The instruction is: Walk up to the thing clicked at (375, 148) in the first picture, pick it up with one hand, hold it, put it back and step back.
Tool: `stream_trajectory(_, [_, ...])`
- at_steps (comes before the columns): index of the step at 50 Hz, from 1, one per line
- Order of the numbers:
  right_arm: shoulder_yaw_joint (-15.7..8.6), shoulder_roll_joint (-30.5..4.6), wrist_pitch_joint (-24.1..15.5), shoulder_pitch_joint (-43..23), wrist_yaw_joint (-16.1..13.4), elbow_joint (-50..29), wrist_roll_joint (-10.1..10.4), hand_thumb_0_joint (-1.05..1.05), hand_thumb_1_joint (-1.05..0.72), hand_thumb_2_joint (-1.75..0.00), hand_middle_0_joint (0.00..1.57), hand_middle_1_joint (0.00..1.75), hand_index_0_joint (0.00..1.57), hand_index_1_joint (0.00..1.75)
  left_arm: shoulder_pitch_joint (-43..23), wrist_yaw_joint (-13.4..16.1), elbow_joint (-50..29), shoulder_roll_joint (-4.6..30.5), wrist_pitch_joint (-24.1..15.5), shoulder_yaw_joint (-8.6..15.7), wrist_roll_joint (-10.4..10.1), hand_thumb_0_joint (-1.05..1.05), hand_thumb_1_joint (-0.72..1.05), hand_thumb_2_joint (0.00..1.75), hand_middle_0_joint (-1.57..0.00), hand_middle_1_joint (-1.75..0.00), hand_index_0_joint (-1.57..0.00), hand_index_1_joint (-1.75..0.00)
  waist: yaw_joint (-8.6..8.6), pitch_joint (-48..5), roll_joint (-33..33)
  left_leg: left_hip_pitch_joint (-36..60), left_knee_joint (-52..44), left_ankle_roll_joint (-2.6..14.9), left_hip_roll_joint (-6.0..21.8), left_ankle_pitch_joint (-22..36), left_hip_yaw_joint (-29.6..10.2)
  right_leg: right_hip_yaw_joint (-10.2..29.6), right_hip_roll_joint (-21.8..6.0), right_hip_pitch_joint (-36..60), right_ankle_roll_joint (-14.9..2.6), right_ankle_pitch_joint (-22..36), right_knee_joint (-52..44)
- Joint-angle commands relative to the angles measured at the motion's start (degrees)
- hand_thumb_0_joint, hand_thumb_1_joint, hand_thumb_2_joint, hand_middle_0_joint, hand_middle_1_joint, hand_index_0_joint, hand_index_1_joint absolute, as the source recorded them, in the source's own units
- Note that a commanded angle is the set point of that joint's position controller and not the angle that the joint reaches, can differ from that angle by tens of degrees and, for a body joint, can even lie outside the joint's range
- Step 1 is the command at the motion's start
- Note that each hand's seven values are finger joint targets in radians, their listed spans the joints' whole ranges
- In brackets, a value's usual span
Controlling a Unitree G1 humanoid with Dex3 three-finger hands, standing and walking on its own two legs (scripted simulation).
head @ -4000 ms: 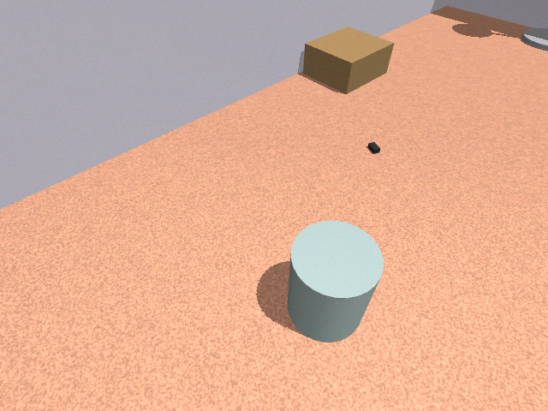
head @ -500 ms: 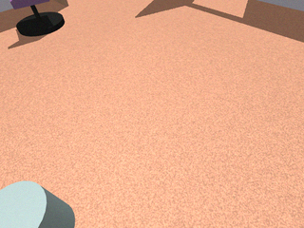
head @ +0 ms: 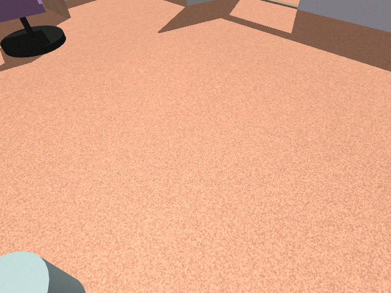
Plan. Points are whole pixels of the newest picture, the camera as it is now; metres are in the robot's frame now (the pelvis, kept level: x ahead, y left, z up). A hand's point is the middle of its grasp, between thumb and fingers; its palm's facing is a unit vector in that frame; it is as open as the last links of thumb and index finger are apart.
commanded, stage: stand
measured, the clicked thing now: out of the picture +0.50 +1.69 -0.76
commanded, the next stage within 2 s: none
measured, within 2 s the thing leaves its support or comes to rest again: neither
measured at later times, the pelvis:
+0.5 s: pelvis +0.00 +0.00 +0.01, yaw +2 degrees
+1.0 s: pelvis +0.01 +0.01 +0.01, yaw +3 degrees
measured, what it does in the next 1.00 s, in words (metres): stands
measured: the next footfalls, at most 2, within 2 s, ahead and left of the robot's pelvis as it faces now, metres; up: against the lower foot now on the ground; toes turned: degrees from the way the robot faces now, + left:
none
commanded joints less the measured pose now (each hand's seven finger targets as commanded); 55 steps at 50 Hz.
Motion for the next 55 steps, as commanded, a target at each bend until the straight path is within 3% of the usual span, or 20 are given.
stream_trajectory(1, [-2.2,-11.8,-1.3,-3.2,-1.2,-2.3,-0.1,0.0,-0.9,-0.9,0.2,0.3,0.2,0.3,-3.8,0.7,-2.6,12.8,-0.6,2.7,-0.1,0.0,0.9,0.9,-0.2,-0.3,-0.2,-0.3,-0.16,-7.4,-1.7,3.4,-7.5,3.54,4.6,10.9,-6.0,3.4,-6.3,4.2,-2.69,18.0,-5.9])
stream_trajectory(3, [-2.2,-11.8,-1.3,-4.2,-1.4,-1.5,-0.1,0.0,-0.9,-0.9,0.2,0.3,0.2,0.3,-3.2,0.7,-1.7,12.4,-0.5,2.4,0.0,0.0,0.9,0.9,-0.2,-0.3,-0.2,-0.3,0.08,-7.4,-1.3,5.8,-7.0,3.48,4.6,12.3,-5.6,3.2,-6.4,3.4,-2.43,19.5,-7.4])
stream_trajectory(6, [-1.9,-11.3,-1.2,-3.7,-1.4,-0.5,-0.3,0.0,-0.9,-0.9,0.2,0.3,0.2,0.3,-5.1,0.7,-1.3,12.9,-0.2,2.6,0.0,0.0,0.9,0.9,-0.2,-0.3,-0.2,-0.3,-0.13,-6.1,-1.9,4.2,-10.0,2.94,4.3,8.0,-5.8,3.0,-6.3,3.7,-2.44,14.3,-9.4])
stream_trajectory(14, [-2.1,-11.3,-1.3,-5.0,-1.2,0.4,-0.5,0.0,-0.9,-0.9,0.2,0.3,0.2,0.3,-5.1,0.5,0.0,12.3,-0.1,2.6,0.3,0.0,0.9,0.9,-0.2,-0.3,-0.2,-0.3,0.06,-5.2,-0.8,4.5,-12.1,2.64,4.5,5.1,-6.0,2.5,-6.6,4.0,-2.21,11.6,-11.8])
stream_trajectory(16, [-2.0,-11.1,-1.5,-5.0,-1.2,0.5,-0.5,0.0,-0.9,-0.9,0.2,0.3,0.2,0.3,-4.9,0.5,0.0,12.3,-0.3,2.7,0.2,0.0,0.9,0.9,-0.2,-0.3,-0.2,-0.3,0.27,-6.3,-0.3,5.5,-11.7,2.69,4.7,9.1,-6.0,2.3,-6.9,5.3,-2.21,15.2,-11.4])
stream_trajectory(24, [-2.1,-10.9,-1.2,-4.7,-1.2,0.9,-0.5,0.0,-0.9,-0.9,0.2,0.3,0.2,0.3,-5.1,0.7,0.0,12.7,-0.2,2.8,0.3,0.0,0.9,0.9,-0.2,-0.3,-0.2,-0.3,-0.13,-6.1,-0.7,5.6,-12.3,2.47,4.4,7.0,-6.0,1.7,-7.1,4.9,-1.99,12.5,-12.8])
stream_trajectory(31, [-2.1,-11.0,-1.3,-4.7,-1.3,0.8,-0.6,0.0,-0.9,-0.9,0.2,0.3,0.2,0.3,-4.1,0.6,0.1,12.0,-0.1,2.8,0.2,0.0,0.9,0.9,-0.2,-0.3,-0.2,-0.3,0.31,-6.9,-0.4,6.1,-11.9,2.74,4.8,11.4,-5.9,1.1,-7.3,6.4,-2.02,15.8,-12.2])
stream_trajectory(36, [-2.1,-10.6,-1.0,-4.2,-1.2,0.9,-0.5,0.0,-0.9,-0.9,0.2,0.3,0.2,0.3,-4.0,0.7,0.2,12.7,0.1,2.8,0.3,0.0,0.9,0.9,-0.2,-0.3,-0.2,-0.3,0.05,-3.9,-1.3,4.0,-13.3,2.63,4.1,4.2,-6.5,1.1,-6.8,4.1,-1.77,8.2,-13.6])
stream_trajectory(38, [-2.2,-11.0,-1.0,-4.4,-1.2,0.8,-0.6,0.0,-0.9,-0.9,0.2,0.3,0.2,0.3,-3.2,0.6,0.1,12.3,0.2,2.8,0.4,0.0,0.9,0.9,-0.2,-0.3,-0.2,-0.3,0.39,-4.3,-0.3,4.1,-13.4,2.81,4.4,4.1,-6.6,1.0,-6.9,4.1,-1.88,8.6,-13.7])
stream_trajectory(41, [-2.2,-10.9,-1.2,-3.8,-1.2,0.8,-0.7,0.0,-0.9,-0.9,0.2,0.3,0.2,0.3,-3.4,0.6,-0.1,12.3,0.1,2.9,0.4,0.0,0.9,0.9,-0.2,-0.3,-0.2,-0.3,0.36,-5.7,-0.5,4.1,-13.1,3.0,4.6,8.4,-6.7,0.9,-7.4,6.5,-1.99,12.6,-12.7])
stream_trajectory(50, [-2.2,-11.0,-1.0,-3.7,-1.2,0.7,-0.5,0.0,-0.9,-0.9,0.2,0.3,0.2,0.3,-2.8,0.7,-0.5,12.3,0.0,2.7,0.4,0.0,0.9,0.9,-0.2,-0.3,-0.2,-0.3,0.41,-5.3,-1.0,5.2,-12.4,3.0,4.1,8.1,-6.6,0.6,-7.4,5.2,-1.81,11.4,-13.4])
stream_trajectory(53, [-2.1,-10.7,-1.1,-3.2,-1.2,0.6,-0.5,0.0,-0.9,-0.9,0.2,0.3,0.2,0.3,-2.8,0.7,-0.6,12.6,0.0,2.8,0.3,0.0,0.9,0.9,-0.2,-0.3,-0.2,-0.3,0.2,-5.8,-1.1,5.5,-12.3,2.89,4.1,9.8,-6.5,0.6,-7.6,5.8,-1.9,13.3,-13.0])
stream_trajectory(55, [-2.1,-10.9,-1.1,-3.9,-1.2,0.7,-0.5,0.0,-0.9,-0.9,0.2,0.3,0.2,0.3,-2.6,0.7,-0.6,12.2,0.2,2.7,0.3,0.0,0.9,0.9,-0.2,-0.3,-0.2,-0.3,0.49,-5.1,-0.7,5.3,-12.5,2.8,4.0,8.2,-6.7,0.3,-7.3,5.2,-1.87,11.1,-13.3])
